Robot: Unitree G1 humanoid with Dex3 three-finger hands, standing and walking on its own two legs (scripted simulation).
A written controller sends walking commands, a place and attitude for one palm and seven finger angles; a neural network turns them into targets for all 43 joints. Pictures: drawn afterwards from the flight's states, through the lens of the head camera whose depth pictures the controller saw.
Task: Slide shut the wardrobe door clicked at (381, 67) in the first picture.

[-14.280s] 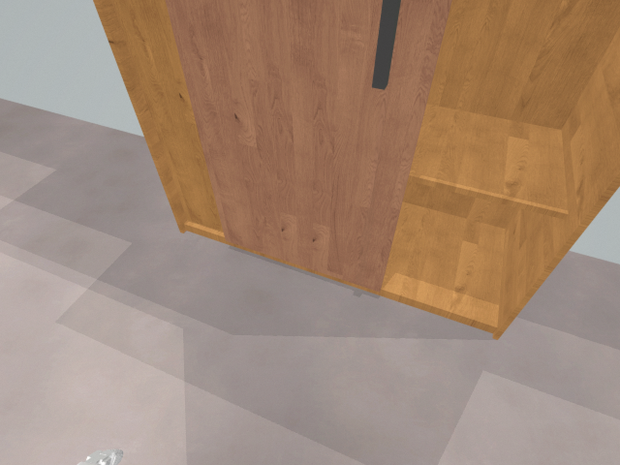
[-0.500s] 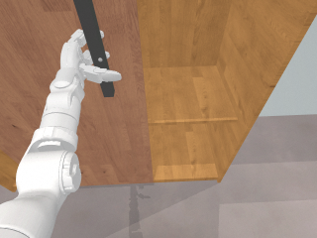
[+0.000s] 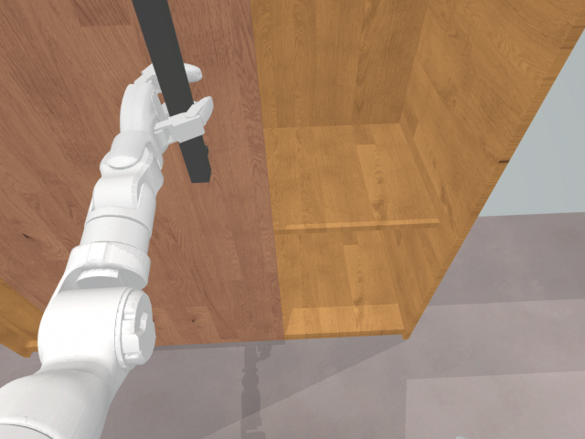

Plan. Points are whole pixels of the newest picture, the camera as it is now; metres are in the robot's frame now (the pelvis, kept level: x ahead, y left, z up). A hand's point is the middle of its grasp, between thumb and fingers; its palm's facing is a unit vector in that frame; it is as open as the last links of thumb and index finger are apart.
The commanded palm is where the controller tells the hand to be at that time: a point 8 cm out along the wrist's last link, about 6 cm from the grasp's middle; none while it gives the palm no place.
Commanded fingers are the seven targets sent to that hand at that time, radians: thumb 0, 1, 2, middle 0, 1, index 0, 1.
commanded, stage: grip the handle and tug to test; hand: left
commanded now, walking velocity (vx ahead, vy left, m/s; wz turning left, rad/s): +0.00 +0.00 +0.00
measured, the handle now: (179, 78) +0.51 +0.14 +0.25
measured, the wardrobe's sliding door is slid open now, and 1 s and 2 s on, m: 0.42 0.42 0.37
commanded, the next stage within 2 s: tug the door sideways, standing still in 0.80 s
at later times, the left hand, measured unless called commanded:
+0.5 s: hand (197, 117) +0.47 +0.12 +0.22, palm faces +0.04 -1.00 +0.01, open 5.8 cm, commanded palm +0.43 +0.17 +0.22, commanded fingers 0.00 0.90 0.90 -0.45 -1.40 -0.45 -1.40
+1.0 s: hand (196, 117) +0.47 +0.12 +0.22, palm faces +0.04 -1.00 +0.00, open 5.9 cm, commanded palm +0.45 +0.16 +0.22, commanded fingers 0.00 0.90 0.90 -0.45 -1.40 -0.45 -1.40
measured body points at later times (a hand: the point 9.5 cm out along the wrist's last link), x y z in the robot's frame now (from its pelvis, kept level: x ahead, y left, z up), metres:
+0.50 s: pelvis +0.00 -0.01 +0.00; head +0.01 -0.03 +0.45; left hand +0.46 +0.17 +0.22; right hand +0.08 -0.27 -0.12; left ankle -0.02 +0.11 -0.74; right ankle -0.02 -0.12 -0.74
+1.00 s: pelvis +0.04 -0.01 +0.00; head +0.05 -0.03 +0.45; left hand +0.46 +0.17 +0.22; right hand +0.17 -0.26 -0.11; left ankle -0.02 +0.11 -0.74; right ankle -0.02 -0.12 -0.74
